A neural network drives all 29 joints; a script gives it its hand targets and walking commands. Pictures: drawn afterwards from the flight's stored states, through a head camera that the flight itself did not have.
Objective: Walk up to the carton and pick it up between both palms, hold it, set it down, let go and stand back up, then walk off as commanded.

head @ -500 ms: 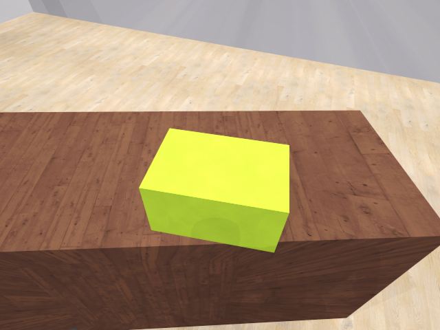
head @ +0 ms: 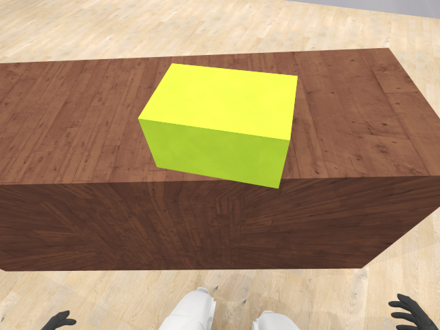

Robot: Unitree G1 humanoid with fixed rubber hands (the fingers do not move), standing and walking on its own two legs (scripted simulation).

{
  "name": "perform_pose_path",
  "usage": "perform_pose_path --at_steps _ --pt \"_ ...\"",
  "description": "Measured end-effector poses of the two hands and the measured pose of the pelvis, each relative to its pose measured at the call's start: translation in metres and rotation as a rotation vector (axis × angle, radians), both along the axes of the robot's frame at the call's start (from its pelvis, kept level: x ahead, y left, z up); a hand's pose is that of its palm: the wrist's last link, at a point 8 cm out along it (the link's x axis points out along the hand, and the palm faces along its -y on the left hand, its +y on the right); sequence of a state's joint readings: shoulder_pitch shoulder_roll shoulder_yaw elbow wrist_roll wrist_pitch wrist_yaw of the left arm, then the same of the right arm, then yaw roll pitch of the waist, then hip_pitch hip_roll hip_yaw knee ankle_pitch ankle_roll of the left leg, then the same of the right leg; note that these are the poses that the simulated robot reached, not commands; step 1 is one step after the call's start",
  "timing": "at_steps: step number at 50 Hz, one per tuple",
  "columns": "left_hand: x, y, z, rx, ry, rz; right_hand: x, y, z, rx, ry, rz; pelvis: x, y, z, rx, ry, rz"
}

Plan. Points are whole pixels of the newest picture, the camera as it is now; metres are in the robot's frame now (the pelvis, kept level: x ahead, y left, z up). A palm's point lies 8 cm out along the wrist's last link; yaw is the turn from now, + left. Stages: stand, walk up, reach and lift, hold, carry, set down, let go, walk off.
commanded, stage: walk off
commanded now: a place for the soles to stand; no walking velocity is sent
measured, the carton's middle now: (223, 124) +0.53 +0.03 +0.04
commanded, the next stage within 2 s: none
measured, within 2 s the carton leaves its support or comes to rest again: neither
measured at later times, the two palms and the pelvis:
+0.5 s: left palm out of the picture -0.06 +0.37 -0.07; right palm out of the picture -0.01 -0.28 -0.06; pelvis -0.13 +0.03 +0.02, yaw +3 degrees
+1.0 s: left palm out of the picture -0.18 +0.40 -0.07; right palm out of the picture -0.19 -0.25 -0.08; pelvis -0.29 +0.07 +0.01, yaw +1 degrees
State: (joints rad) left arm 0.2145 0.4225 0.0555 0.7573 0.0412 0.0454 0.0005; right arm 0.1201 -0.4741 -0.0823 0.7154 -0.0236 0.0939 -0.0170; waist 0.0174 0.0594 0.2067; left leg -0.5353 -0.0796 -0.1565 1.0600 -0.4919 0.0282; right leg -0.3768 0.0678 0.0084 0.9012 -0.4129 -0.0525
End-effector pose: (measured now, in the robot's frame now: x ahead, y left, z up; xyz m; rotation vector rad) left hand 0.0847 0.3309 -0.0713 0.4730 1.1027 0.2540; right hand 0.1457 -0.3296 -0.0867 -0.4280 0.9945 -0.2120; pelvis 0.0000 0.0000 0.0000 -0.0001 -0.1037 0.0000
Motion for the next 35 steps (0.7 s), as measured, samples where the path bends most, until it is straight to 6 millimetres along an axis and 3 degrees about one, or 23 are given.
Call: perform_pose_path --at_steps 6,12,17,21,27,31,35 --pt "-0.048 -0.007 0.012 0.001 -0.035 0.073 -0.033 0.009 -0.004 0.032 0.053 0.014 -0.025 0.001 0.010 -0.007 -0.005 0.025" --pt "-0.082 0.007 0.020 0.001 -0.068 0.091 -0.073 0.028 0.002 0.050 0.086 0.046 -0.056 0.010 0.017 0.000 0.023 0.063" --pt "-0.111 0.029 0.009 -0.014 -0.068 0.095 -0.116 0.042 0.007 0.033 0.106 0.045 -0.088 0.024 0.014 0.016 0.034 0.063" --pt "-0.130 0.036 0.003 -0.032 -0.047 0.095 -0.147 0.047 0.020 0.007 0.078 0.031 -0.111 0.030 0.018 -0.002 0.023 0.056" --pt "-0.155 0.033 -0.002 -0.051 -0.032 0.050 -0.164 0.048 0.032 -0.005 -0.003 0.014 -0.142 0.030 0.018 -0.007 0.009 0.038" --pt "-0.172 0.026 -0.002 -0.050 -0.041 0.024 -0.175 0.042 0.027 0.000 -0.032 0.022 -0.166 0.028 0.012 -0.006 0.018 0.009" --pt "-0.196 0.020 0.004 -0.041 -0.048 0.003 -0.198 0.039 0.020 0.017 -0.020 -0.006 -0.191 0.028 0.014 -0.023 0.015 0.009"
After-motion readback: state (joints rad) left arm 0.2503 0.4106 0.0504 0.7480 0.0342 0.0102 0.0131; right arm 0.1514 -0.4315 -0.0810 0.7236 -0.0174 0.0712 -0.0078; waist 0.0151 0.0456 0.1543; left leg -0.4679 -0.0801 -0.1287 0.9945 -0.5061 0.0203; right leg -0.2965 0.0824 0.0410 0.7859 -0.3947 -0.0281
